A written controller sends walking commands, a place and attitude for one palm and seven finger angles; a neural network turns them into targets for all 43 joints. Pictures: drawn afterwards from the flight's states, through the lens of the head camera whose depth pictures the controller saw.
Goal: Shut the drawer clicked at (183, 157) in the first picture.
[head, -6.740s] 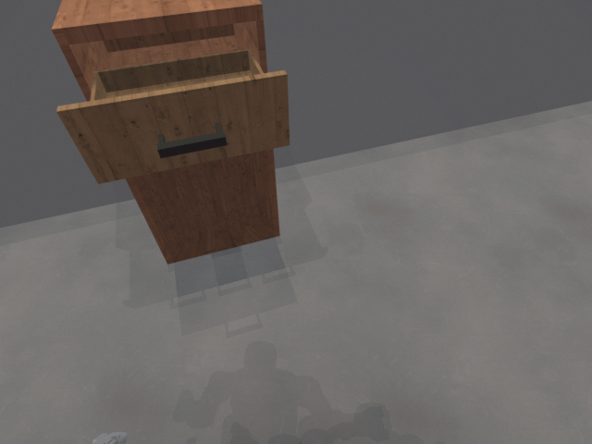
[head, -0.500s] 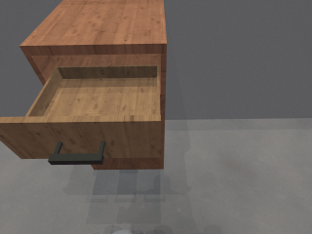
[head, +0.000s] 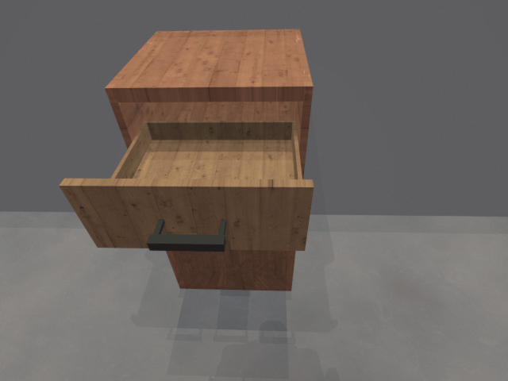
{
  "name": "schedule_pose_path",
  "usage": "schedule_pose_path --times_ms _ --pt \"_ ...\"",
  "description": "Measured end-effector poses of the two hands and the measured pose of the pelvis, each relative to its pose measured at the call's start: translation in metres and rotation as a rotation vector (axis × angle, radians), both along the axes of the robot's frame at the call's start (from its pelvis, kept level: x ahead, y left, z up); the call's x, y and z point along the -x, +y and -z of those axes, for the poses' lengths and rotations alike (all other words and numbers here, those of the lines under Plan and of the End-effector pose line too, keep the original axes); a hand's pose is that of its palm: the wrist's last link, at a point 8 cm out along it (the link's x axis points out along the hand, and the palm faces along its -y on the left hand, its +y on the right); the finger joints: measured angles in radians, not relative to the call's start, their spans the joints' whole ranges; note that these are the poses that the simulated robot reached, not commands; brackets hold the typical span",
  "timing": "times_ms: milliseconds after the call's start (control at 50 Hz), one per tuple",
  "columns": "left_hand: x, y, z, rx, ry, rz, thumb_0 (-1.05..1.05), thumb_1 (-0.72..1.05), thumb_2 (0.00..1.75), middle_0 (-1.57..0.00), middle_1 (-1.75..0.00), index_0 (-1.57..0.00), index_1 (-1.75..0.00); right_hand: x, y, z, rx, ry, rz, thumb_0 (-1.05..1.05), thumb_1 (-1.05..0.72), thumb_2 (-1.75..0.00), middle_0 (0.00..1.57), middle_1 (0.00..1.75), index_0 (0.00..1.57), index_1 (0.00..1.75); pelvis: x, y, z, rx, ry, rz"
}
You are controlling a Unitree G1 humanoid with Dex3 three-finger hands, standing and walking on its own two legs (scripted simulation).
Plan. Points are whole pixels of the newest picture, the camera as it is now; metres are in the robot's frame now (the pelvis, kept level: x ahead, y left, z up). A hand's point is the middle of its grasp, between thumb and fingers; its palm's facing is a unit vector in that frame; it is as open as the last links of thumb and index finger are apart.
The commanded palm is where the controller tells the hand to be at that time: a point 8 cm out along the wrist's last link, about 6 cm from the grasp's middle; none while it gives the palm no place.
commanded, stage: come to a stop and stand still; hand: left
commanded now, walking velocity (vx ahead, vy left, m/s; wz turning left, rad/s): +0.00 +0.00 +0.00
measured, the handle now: (189, 233) +0.36 +0.16 +0.04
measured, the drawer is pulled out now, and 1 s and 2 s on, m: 0.30 0.30 0.30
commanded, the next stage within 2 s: look again from close up in 0.50 s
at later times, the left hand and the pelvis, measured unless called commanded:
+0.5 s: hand out of the picture -0.01 +0.20 -0.15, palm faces +0.02 -0.97 -0.23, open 7.3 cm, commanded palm none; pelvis -0.05 +0.03 +0.01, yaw +0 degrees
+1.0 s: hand out of the picture -0.03 +0.17 -0.16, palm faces +0.04 -0.98 -0.17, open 7.4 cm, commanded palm none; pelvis +0.00 +0.02 +0.01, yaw +1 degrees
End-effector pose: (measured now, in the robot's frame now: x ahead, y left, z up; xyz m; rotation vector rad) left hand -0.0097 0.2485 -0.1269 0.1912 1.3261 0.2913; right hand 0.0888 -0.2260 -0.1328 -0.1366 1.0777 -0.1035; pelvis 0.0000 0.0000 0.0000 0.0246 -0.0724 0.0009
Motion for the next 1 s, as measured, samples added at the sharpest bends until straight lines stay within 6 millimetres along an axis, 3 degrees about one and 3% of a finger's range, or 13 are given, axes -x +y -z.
schedule_pose_path --times_ms 100,180,360,460,560,780,1000 --pt "0.004 0.016 -0.005 -0.021 -0.031 0.037 0.01 0.91 0.90 -0.20 -0.30 -0.20 -0.30 0.040 0.012 0.012 -0.021 0.048 0.033 0.00 -0.94 -0.90 0.20 0.30 0.20 0.30 0.015 0.011 0.003 -0.020 0.003 0.017" --pt "0.009 0.013 -0.010 -0.013 -0.036 0.062 0.01 0.91 0.90 -0.20 -0.30 -0.20 -0.30 0.074 0.017 0.022 -0.030 0.126 0.036 0.00 -0.93 -0.90 0.20 0.30 0.20 0.30 0.030 0.018 0.002 -0.009 0.009 0.017" --pt "0.011 0.001 -0.006 0.063 -0.034 0.094 0.01 0.92 0.90 -0.20 -0.30 -0.20 -0.30 0.155 0.029 0.013 -0.023 0.300 0.075 0.01 -0.92 -0.90 0.20 0.30 0.20 0.30 0.044 0.025 -0.008 0.010 0.032 0.008" --pt "0.010 0.003 -0.004 0.071 -0.038 0.096 0.01 0.93 0.90 -0.20 -0.30 -0.20 -0.30 0.177 0.031 0.010 -0.014 0.358 0.090 0.01 -0.91 -0.90 0.20 0.30 0.20 0.30 0.045 0.026 -0.009 0.008 0.027 0.006" --pt "0.015 0.003 -0.004 0.074 -0.025 0.087 0.01 0.93 0.90 -0.20 -0.30 -0.20 -0.30 0.173 0.033 0.010 -0.016 0.358 0.081 0.01 -0.91 -0.90 0.20 0.30 0.20 0.30 0.045 0.027 -0.010 0.011 0.027 0.001" --pt "0.034 -0.012 0.001 0.113 0.051 0.056 0.01 0.92 0.90 -0.20 -0.30 -0.20 -0.30 0.126 0.034 0.008 -0.018 0.281 0.050 0.01 -0.91 -0.90 0.20 0.30 0.20 0.30 0.033 0.024 -0.011 0.010 0.042 -0.004" --pt "0.022 -0.029 0.001 0.139 0.101 0.035 0.01 0.91 0.90 -0.20 -0.30 -0.20 -0.30 0.092 0.030 0.005 -0.012 0.292 0.035 0.01 -0.91 -0.90 0.20 0.30 0.20 0.30 0.004 0.017 -0.013 0.015 0.071 -0.011"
